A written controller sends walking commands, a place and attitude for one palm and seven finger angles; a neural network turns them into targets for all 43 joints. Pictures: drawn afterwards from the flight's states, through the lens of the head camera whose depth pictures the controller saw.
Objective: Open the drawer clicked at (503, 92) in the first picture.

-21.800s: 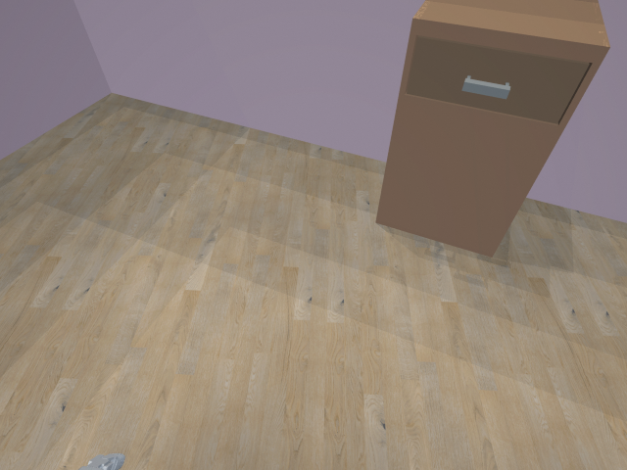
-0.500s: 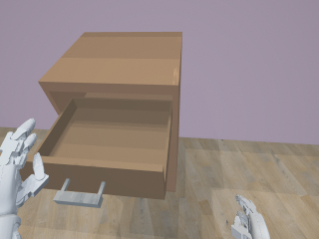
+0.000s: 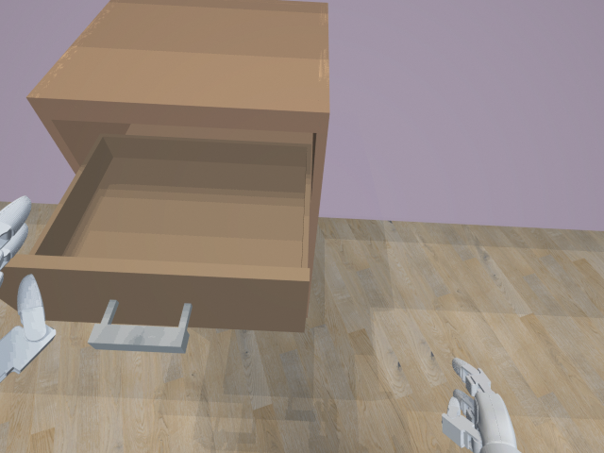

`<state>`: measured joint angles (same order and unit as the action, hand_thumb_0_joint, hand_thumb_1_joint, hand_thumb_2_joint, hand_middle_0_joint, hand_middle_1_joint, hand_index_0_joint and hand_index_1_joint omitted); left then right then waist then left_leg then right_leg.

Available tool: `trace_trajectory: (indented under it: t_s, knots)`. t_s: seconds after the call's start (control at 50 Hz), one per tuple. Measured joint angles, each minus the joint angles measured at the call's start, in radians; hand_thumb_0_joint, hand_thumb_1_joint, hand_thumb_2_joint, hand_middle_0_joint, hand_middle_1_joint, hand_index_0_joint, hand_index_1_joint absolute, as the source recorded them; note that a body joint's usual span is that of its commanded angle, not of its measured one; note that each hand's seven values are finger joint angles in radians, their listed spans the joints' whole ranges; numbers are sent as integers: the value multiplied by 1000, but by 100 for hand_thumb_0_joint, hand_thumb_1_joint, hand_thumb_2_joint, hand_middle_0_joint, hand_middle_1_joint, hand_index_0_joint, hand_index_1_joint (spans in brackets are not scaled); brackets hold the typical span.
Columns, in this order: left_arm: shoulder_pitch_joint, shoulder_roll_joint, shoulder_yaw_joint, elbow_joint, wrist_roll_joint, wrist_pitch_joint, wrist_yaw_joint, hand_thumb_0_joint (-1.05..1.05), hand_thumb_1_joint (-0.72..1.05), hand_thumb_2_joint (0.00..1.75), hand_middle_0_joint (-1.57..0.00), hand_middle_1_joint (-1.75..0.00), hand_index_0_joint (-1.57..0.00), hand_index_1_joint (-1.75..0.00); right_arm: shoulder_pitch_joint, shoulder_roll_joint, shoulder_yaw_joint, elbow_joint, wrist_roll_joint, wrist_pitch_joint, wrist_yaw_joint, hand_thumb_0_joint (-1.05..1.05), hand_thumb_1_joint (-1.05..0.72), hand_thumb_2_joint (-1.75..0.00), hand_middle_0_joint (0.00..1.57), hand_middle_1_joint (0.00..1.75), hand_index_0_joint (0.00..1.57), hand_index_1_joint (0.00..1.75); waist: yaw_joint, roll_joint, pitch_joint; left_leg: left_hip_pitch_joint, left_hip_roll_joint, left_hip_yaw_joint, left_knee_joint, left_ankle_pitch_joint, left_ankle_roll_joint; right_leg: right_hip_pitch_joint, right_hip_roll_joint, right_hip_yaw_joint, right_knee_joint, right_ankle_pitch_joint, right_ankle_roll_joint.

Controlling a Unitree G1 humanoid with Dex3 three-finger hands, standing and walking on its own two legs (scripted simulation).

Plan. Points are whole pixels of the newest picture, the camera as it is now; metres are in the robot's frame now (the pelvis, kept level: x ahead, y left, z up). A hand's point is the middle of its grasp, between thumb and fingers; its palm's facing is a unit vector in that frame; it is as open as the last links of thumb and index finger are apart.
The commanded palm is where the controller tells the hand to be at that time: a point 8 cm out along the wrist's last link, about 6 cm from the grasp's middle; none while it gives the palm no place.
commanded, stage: step back with the hand held close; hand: left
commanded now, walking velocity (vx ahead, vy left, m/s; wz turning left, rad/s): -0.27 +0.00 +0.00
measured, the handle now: (145, 323) +0.29 +0.24 -0.04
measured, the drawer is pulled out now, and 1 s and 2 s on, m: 0.30 0.30 0.30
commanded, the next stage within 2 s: stop stepping back and stand still in 0.80 s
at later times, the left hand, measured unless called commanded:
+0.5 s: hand out of the picture +0.10 +0.23 +0.17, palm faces +0.37 -0.78 -0.50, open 7.4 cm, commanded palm +0.04 +0.26 +0.18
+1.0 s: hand out of the picture -0.04 +0.19 +0.17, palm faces +0.35 -0.81 -0.48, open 7.4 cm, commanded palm -0.10 +0.23 +0.18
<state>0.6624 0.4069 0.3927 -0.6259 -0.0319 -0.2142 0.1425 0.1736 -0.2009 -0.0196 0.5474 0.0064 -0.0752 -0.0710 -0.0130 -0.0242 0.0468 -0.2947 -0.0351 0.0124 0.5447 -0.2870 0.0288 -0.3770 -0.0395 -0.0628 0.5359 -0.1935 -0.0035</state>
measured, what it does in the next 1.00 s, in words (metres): walks backwards: right foot, then left foot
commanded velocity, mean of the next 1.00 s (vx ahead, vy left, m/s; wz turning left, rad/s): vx -0.28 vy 0.00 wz -0.01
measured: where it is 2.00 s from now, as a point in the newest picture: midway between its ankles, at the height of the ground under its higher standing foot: outside the picture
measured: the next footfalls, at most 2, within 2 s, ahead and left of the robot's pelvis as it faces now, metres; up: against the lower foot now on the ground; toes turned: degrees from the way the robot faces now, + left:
right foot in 0.54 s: -0.07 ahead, -0.14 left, +0.00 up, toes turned -3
left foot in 0.84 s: -0.16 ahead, +0.09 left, +0.00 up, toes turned +3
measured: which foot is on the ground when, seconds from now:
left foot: down 0.00-0.60, up 0.62-0.82, down 0.84-1.00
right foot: down 0.00-0.38, up 0.40-0.52, down 0.54-0.86, up 0.88-1.00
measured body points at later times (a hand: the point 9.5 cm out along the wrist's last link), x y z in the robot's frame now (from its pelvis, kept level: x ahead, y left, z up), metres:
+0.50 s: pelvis -0.09 -0.02 +0.00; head -0.05 -0.01 +0.45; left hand +0.08 +0.27 +0.19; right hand +0.10 -0.24 -0.08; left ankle -0.06 +0.11 -0.73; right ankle -0.08 -0.13 -0.72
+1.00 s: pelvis -0.23 -0.05 +0.00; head -0.20 -0.03 +0.45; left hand -0.06 +0.23 +0.20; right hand -0.06 -0.28 -0.08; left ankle -0.20 +0.09 -0.73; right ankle -0.21 -0.15 -0.70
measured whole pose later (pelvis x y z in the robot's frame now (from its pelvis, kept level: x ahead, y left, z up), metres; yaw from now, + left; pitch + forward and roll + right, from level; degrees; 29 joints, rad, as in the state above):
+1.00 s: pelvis -0.23 -0.05 +0.00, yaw +0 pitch +1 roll +0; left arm 0.67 0.41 0.41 -0.66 -0.04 -0.21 0.16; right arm 0.19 -0.16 -0.02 0.61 0.01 -0.13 -0.05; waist -0.01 -0.05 0.05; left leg -0.31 0.05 0.02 0.51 -0.22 -0.02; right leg -0.45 0.01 -0.03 0.84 -0.42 0.02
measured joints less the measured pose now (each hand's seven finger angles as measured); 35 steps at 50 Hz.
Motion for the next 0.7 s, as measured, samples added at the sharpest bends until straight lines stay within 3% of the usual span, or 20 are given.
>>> trace_trajectory:
  t_s: [0.1, 0.14, 0.2, 0.28, 0.32, 0.38, 0.48, 0.54, 0.6, 0.64, 0.7]
  knots:
    - [-9, -12, -1, -5, 12, -7, 29, 2, 89, 90, -21, -30, -21, -30, 19, 29, 20, 1, -35, -39, -11, 1, -90, -90, 20, 30, 20, 30, 7, -14, -20, -40, -10, -11, 38, 2, -2, -6, 8, 30, 111, -107, 1]
    - [-17, -31, -4, 2, 11, -11, 39, 2, 89, 90, -21, -30, -21, -30, 19, 34, 30, 13, -41, -51, -12, 1, -90, -90, 20, 30, 20, 30, 16, -1, -30, -65, 1, -19, 62, -1, -9, 23, 24, 34, 87, -137, -5]
    - [-35, -67, -25, 10, -1, -8, 33, 2, 89, 90, -21, -30, -21, -30, 3, 24, 36, 31, -26, -48, -1, 1, -90, -90, 20, 30, 21, 30, 18, 41, -15, -89, 32, -40, 93, 7, -23, 29, 57, 12, 49, -76, -22]
    - [-43, -75, -47, 24, -7, -2, 6, 2, 89, 90, -21, -30, -21, -30, 1, 12, 25, 48, -3, -22, 12, 1, -90, -89, 20, 30, 21, 30, 9, 26, -16, -104, 14, -39, 239, -114, -27, 24, 38, 12, 31, -51, -27]
    - [-33, -66, -41, 26, -3, 1, 0, 2, 89, 90, -21, -30, -21, -30, 2, 8, 25, 47, -1, -10, 9, 1, -90, -89, 20, 30, 21, 30, -2, 9, -18, -58, 25, -24, 164, -101, -24, 20, 27, 12, 18, -34, -23]
    - [-31, -34, -27, 15, 0, 2, 0, 2, 89, 90, -21, -30, -21, -30, 1, -5, 13, 40, -3, -15, 1, 1, -90, -90, 20, 30, 21, 30, -9, 1, -5, -3, 44, -12, 1, 25, -23, -5, 18, 4, 28, -18, -10]
    - [-18, 9, 20, 7, -6, 0, 5, 2, 89, 90, -21, -30, -21, -30, -4, 14, 3, 36, -13, -42, 9, 1, -90, -90, 20, 30, 20, 30, 13, -15, -3, -39, 49, 10, 2, 39, -39, -26, 20, 34, 167, -144, 10]
    - [-20, -2, 25, -9, -12, -4, 8, 2, 89, 90, -21, -30, -21, -30, -13, 25, 13, 37, -9, -61, 21, 1, -90, -90, 20, 30, 20, 30, 32, -7, -3, -65, 74, 22, 15, 52, -51, 45, 19, 24, 107, -116, 14]
    - [-63, -36, -3, 0, -11, -11, -5, 2, 89, 90, -21, -30, -21, -30, -47, 19, 25, 40, -3, -62, 33, 1, -90, -90, 20, 30, 20, 30, 37, 37, 29, -98, 120, 12, 39, 67, -68, 65, 59, 4, 30, -108, -18]
    - [-78, -41, -27, -2, -12, -8, -14, 2, 89, 90, -21, -30, -21, -30, -58, 16, 24, 40, 10, -50, 40, 1, -90, -90, 20, 30, 21, 30, 25, 43, 37, -136, 113, -6, 116, 26, -60, 46, 63, -7, 25, -66, -36]
    - [-51, -36, -45, -6, -12, -10, -20, 2, 89, 90, -21, -30, -21, -30, -57, 18, 16, 45, 10, -14, 34, 1, -90, -89, 20, 30, 21, 30, 1, 9, 18, -192, 47, -22, 360, -124, -61, 17, 33, 0, 10, -35, -43]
